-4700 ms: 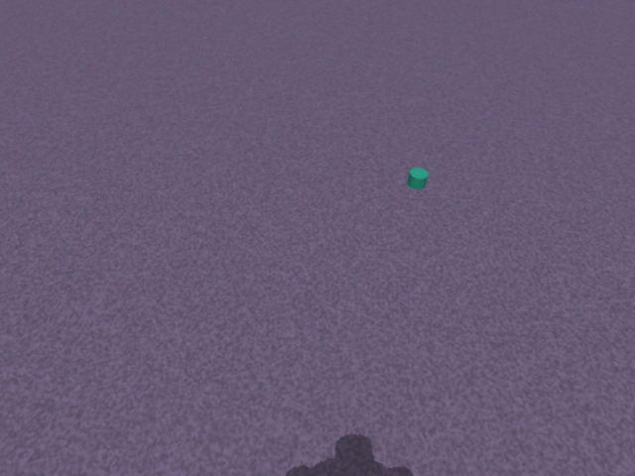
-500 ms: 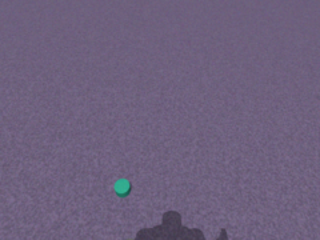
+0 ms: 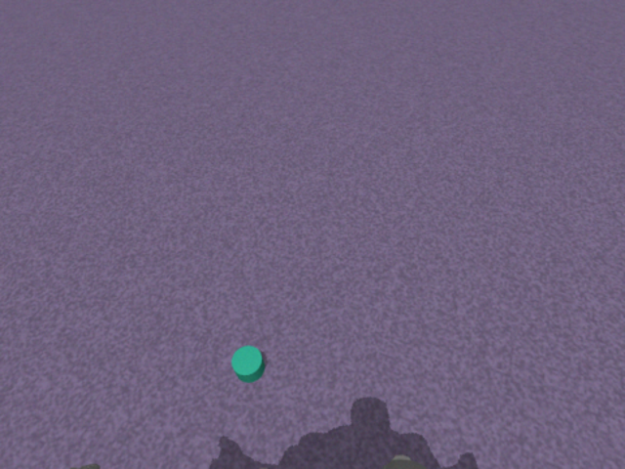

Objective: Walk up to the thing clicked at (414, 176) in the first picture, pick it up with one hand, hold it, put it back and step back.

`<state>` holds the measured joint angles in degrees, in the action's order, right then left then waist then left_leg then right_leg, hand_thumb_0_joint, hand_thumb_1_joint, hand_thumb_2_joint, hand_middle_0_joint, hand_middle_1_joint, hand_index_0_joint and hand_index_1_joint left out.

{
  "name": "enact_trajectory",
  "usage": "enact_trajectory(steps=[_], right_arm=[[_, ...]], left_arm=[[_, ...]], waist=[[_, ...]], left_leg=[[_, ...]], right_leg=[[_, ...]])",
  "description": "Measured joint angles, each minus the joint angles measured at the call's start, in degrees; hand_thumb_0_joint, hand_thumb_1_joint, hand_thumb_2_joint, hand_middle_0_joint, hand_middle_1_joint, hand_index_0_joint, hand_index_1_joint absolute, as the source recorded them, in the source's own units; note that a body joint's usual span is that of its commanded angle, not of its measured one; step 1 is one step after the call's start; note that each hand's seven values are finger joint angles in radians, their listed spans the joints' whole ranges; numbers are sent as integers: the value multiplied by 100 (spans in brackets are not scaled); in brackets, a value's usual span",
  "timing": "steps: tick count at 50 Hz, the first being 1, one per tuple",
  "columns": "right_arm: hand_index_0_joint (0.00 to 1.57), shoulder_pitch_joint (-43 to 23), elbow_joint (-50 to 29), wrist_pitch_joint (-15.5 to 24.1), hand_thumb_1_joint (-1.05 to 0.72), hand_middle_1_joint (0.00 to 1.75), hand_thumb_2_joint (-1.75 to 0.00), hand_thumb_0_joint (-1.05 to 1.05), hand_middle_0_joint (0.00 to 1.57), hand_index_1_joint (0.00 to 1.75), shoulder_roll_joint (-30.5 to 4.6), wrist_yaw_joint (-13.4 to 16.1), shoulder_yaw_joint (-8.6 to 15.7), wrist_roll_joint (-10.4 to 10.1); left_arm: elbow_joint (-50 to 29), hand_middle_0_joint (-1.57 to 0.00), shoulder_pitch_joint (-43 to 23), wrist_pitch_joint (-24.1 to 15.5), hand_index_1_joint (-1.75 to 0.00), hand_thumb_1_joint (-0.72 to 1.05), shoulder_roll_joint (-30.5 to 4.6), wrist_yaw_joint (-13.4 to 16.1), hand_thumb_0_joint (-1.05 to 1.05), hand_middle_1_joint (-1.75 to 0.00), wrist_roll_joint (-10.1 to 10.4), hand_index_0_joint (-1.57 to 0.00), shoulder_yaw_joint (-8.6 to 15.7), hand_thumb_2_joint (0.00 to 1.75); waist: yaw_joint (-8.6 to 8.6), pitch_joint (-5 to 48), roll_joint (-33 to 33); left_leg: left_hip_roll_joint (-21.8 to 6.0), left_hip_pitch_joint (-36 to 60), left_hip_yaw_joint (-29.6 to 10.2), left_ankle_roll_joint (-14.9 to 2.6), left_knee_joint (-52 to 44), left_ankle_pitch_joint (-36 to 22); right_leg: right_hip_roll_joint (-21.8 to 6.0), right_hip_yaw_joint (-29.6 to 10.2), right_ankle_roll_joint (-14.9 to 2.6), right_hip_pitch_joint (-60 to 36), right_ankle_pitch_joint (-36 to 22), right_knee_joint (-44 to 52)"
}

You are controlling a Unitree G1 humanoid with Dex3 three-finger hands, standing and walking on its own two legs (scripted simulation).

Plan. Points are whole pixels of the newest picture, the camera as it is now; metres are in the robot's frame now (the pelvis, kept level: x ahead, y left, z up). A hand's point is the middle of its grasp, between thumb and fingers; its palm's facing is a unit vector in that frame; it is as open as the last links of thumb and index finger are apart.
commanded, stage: walk up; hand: left
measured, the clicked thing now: (248, 364) +0.52 +0.25 -0.70
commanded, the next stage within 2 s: none
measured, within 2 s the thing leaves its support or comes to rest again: neither
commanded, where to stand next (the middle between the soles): +0.12 +0.03 m, yaw -2 degrees
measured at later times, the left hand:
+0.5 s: hand out of the picture +0.10 +0.28 -0.12, palm faces -0.02 -0.93 -0.37, open 7.4 cm
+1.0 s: hand out of the picture +0.13 +0.27 -0.11, palm faces -0.06 -0.93 -0.37, open 7.4 cm
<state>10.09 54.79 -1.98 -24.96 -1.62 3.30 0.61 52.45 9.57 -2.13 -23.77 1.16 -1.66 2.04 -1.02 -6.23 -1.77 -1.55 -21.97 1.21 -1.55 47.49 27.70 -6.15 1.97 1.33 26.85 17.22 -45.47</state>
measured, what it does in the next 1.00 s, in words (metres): stands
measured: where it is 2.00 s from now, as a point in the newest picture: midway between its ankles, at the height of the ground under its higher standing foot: outside the picture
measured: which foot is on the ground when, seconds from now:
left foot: down 0.00-1.00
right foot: down 0.00-1.00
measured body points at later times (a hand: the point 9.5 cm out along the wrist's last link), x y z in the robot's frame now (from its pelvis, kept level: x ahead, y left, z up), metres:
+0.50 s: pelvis +0.02 +0.01 +0.03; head +0.03 +0.01 +0.48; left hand +0.10 +0.32 -0.10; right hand +0.11 -0.29 -0.10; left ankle +0.02 +0.13 -0.70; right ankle +0.06 -0.13 -0.70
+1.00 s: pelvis +0.03 +0.01 +0.04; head +0.04 +0.01 +0.49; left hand +0.14 +0.32 -0.08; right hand +0.11 -0.30 -0.09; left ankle +0.02 +0.13 -0.70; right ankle +0.06 -0.13 -0.70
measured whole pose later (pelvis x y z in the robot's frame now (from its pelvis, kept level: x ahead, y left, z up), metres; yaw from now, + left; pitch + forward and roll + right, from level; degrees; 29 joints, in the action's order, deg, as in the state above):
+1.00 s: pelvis +0.03 +0.01 +0.04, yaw -3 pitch -3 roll +0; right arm 3.8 64.8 -0.9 -21.2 -1.4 1.6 0.2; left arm 65.3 3.9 -1.5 -20.5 0.2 -0.4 -0.1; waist -0.1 -3.6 -0.6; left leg -1.4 -5.7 4.3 0.2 22.4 14.2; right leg -2.3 -1.9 2.3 11.1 9.5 -23.1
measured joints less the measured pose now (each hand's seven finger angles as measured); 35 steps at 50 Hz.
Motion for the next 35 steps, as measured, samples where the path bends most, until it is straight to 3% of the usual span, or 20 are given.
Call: enact_trajectory(steps=[2,4,6,8,9,10,14,18,21,35], right_arm=[[20,-4,83,68,-90,30,-90,0,20,30,81,12,8,42],[20,63,117,88,-90,30,-90,0,20,30,95,-11,-22,66],[20,84,164,94,-90,30,-90,0,20,30,154,-5,-64,80],[20,79,226,106,-90,30,-90,0,20,30,200,11,-121,46],[20,53,265,101,-90,30,-90,0,20,30,197,16,-141,16],[20,19,305,88,-90,30,-90,0,20,30,195,26,-157,-13],[20,-111,430,104,-90,30,-90,0,20,30,265,62,-182,-38],[20,-234,555,145,-90,30,-90,0,20,30,289,28,-211,-36],[20,-336,649,148,-90,30,-90,0,20,30,363,18,-267,-41],[20,-794,863,142,-90,30,-90,0,20,30,352,30,-214,-71]], left_arm=[[76,-21,-46,77,-30,90,-101,15,1,-30,49,-20,19,89],[239,-21,-30,149,-30,90,-75,47,1,-30,92,-20,18,89],[369,-21,2,155,-30,91,-94,42,1,-30,130,-20,10,89],[478,-21,17,73,-30,91,-96,31,1,-30,168,-20,11,89],[531,-20,4,25,-30,91,-59,31,1,-30,167,-20,13,89],[570,-20,-6,-12,-30,91,-11,30,1,-30,153,-20,3,89],[701,-20,-20,13,-30,91,100,-38,1,-30,139,-20,-117,89],[841,-21,-101,63,-30,91,220,-87,1,-30,149,-20,-216,89],[929,-21,-172,13,-30,91,232,-97,1,-30,167,-20,-223,89],[1212,-21,-499,-2,-30,91,275,-80,1,-30,162,-20,-253,89]], waist=[[-22,-47,241],[38,50,179],[98,105,158],[104,113,147],[97,78,84],[93,52,16],[74,116,109],[19,205,65],[0,228,76],[23,270,128]], left_leg=[[160,149,148,111,-265,-511],[111,131,114,102,-211,-464],[54,176,78,94,-276,-465],[0,225,52,147,-314,-473],[-56,251,15,174,-285,-453],[-105,278,-26,191,-275,-444],[32,488,62,166,-628,-592],[9,674,134,114,-933,-698],[-41,823,121,145,-1133,-771],[1,1336,212,169,-2051,-1170]], right_leg=[[-147,-179,-34,77,113,-201],[45,-285,-143,84,797,-380],[224,-298,-191,13,1032,-478],[340,-200,-198,-290,512,90],[405,-166,-140,-418,22,333],[449,-124,-72,-496,-88,426],[318,-209,31,-588,-37,527],[358,-266,-13,-758,-164,856],[406,-243,67,-952,-308,1155],[387,-303,84,-1377,-642,1924]])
